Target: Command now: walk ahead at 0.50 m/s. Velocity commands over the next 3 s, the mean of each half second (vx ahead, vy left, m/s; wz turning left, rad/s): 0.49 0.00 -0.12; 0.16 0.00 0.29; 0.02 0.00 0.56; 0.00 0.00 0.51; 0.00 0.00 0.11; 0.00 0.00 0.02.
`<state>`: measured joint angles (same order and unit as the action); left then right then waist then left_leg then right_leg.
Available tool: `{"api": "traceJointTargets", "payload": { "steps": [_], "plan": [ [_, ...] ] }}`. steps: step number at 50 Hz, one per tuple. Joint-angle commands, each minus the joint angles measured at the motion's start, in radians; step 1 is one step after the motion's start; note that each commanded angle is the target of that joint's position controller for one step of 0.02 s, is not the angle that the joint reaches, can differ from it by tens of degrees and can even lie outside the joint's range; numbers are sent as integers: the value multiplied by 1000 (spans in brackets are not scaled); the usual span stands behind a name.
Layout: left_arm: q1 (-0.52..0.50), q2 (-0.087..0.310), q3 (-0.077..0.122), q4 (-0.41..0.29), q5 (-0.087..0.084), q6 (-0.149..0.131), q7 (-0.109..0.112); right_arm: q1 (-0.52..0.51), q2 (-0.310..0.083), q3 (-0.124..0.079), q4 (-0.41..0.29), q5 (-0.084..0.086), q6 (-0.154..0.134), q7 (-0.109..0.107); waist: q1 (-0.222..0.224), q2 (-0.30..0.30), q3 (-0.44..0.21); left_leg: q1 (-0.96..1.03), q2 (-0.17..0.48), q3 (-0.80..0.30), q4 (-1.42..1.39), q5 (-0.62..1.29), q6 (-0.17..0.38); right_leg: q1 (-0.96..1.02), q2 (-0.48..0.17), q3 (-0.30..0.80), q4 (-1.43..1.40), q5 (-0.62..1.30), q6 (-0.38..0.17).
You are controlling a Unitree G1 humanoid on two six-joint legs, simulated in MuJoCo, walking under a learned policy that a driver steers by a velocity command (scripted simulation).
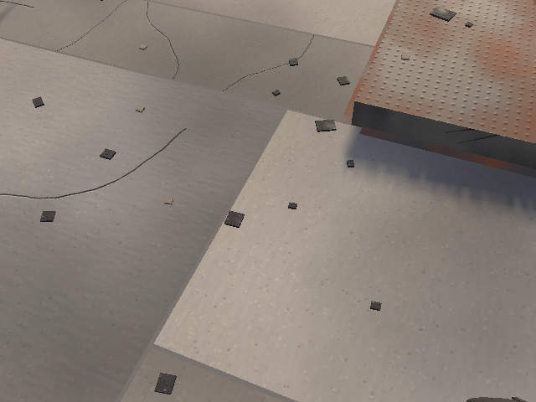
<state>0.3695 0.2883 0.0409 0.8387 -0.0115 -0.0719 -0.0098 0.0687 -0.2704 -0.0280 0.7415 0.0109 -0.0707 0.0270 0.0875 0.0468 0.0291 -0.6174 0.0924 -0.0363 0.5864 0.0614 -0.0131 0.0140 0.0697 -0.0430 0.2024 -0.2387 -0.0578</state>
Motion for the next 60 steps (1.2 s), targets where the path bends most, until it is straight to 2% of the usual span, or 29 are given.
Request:
{"api": "traceJointTargets", "payload": {
  "steps": [1,4,6,7,8,9,10,12,17,22,27,30,31,32,33,34,35,36,38,41,48,51,52,53,54,55,56,58,60],
  "plan": [
    [46,178,46,-14,-6,7,10,-138,-74,-15,-106,6,-24,17,1,-103,53,-29,-22,12,-64,-32,25,30,-313,142,-23,318,-139],
    [27,196,53,-4,-8,21,19,-77,-108,-29,-95,4,-29,24,-53,-129,5,89,-60,40,-102,-136,68,90,-327,139,82,537,-111],
    [3,172,41,-14,-1,29,24,180,-185,-70,-19,-2,-29,10,-180,-109,-168,488,-71,54,-118,-94,129,-25,-245,69,391,680,-61],
    [60,98,13,-49,16,17,21,326,-275,-93,3,-21,-24,0,-195,38,-330,878,167,-269,-81,-114,244,-356,-146,20,745,366,-3],
    [121,31,-8,-41,13,-3,16,366,-269,-91,20,-7,-18,3,-176,213,-415,1044,297,-635,-211,-301,338,-631,-8,99,976,-339,30],
    [31,136,17,-51,-15,-20,8,335,-188,-67,17,5,-18,2,-202,124,-306,970,267,-597,-263,-415,297,-740,-65,177,1064,-339,18],
    [-47,161,25,-79,-31,-30,4,259,-166,-58,7,5,-17,0,-179,86,-173,830,238,-464,-294,-373,265,-773,-116,141,1048,-242,9],
    [-85,143,30,-79,-11,-26,7,157,-115,-44,-6,-12,-21,2,-122,18,-60,604,169,-297,-361,-214,240,-698,-186,121,954,-98,22],
    [-73,79,24,-73,-14,24,14,139,-126,-52,37,-26,-50,-5,-78,26,-3,448,138,-81,-473,-64,241,-654,-208,152,848,51,68],
    [-200,53,17,-112,-7,11,-3,156,-151,-54,67,-23,-46,-23,-120,5,26,483,99,89,-493,6,192,-645,-179,107,556,323,67],
    [-336,31,5,-179,19,-9,-29,264,-175,-52,144,5,-2,-30,-148,3,35,606,124,59,-354,319,182,-584,-126,39,343,301,37],
    [-188,104,34,-136,30,-17,-26,208,-203,-61,145,15,20,-37,-41,25,-61,657,106,17,-159,431,128,-388,-77,35,241,301,-3],
    [-96,165,55,-109,39,-20,-15,224,-176,-52,142,7,18,-37,-7,-17,-143,595,43,40,-11,359,84,-195,-114,48,222,580,-31],
    [-7,239,67,-101,66,-13,0,286,-100,-26,119,-26,5,-30,-15,-166,-309,330,-37,59,274,-68,30,177,-330,224,368,1058,-127],
    [-7,225,60,-115,58,7,6,411,-31,-1,146,-6,3,-24,-35,-331,-487,106,-161,6,588,-798,-22,380,-554,480,356,1168,-299],
    [-18,174,51,-137,39,25,8,357,-158,-38,158,21,13,-25,9,-195,-506,97,-119,-98,677,-809,-21,290,-501,436,304,959,-270],
    [-103,149,42,-144,26,33,14,269,-170,-50,123,40,25,-31,-15,-173,-355,12,-79,-60,681,-749,-21,170,-459,337,253,771,-229],
    [-170,113,31,-140,17,35,18,243,-144,-49,122,32,46,-44,-45,-137,-237,2,-43,-34,638,-685,-34,24,-413,272,194,602,-199],
    [-270,92,29,-134,33,35,19,275,-109,-54,125,16,98,-65,-111,-178,-126,135,-15,-3,569,-574,-59,-251,-362,166,78,334,-168],
    [-327,103,39,-123,45,28,25,286,-86,-60,97,3,128,-77,-134,-190,-101,196,-10,26,488,-492,-62,-353,-369,88,14,235,-189],
    [-339,151,58,-79,20,59,50,174,-109,-72,18,-2,134,-43,-106,-163,-115,254,2,67,239,-391,-15,-258,-419,12,25,146,-168],
    [-357,161,64,-63,-3,78,47,202,-106,-81,15,-3,135,-27,-138,-152,-105,345,-30,114,44,-330,31,-233,-407,-25,113,120,-110],
    [-334,139,61,-48,-10,84,46,230,-120,-89,24,-8,133,-28,-146,-121,-101,400,-56,111,-43,-274,61,-251,-370,-53,188,68,-64],
    [-280,100,55,-25,-5,91,41,255,-172,-106,24,-14,130,-36,-138,17,-66,450,-1,-18,-190,-110,112,-324,-289,-127,367,-35,19],
    [-269,53,43,-56,40,93,33,246,-286,-125,-10,-10,127,-57,-85,315,-36,556,236,-376,-238,198,246,-610,-127,-191,682,-394,132],
    [-387,84,54,-93,35,89,43,251,-296,-122,-26,-46,102,-47,-150,236,-69,466,289,-474,-287,126,367,-665,-65,3,868,-451,130],
    [-409,104,62,-96,15,90,48,216,-272,-117,-28,-48,77,-42,-133,139,-69,469,238,-394,-296,58,335,-687,-81,61,929,-366,111],
    [-362,118,74,-57,17,91,64,120,-211,-103,-45,-10,58,-49,-90,66,-80,491,169,-296,-274,7,234,-699,-107,97,917,-214,96],
    [-349,114,80,-51,21,85,65,105,-175,-87,-53,-3,63,-61,-76,74,-110,485,138,-262,-261,87,224,-651,-91,99,937,-138,106]
  ]
}}
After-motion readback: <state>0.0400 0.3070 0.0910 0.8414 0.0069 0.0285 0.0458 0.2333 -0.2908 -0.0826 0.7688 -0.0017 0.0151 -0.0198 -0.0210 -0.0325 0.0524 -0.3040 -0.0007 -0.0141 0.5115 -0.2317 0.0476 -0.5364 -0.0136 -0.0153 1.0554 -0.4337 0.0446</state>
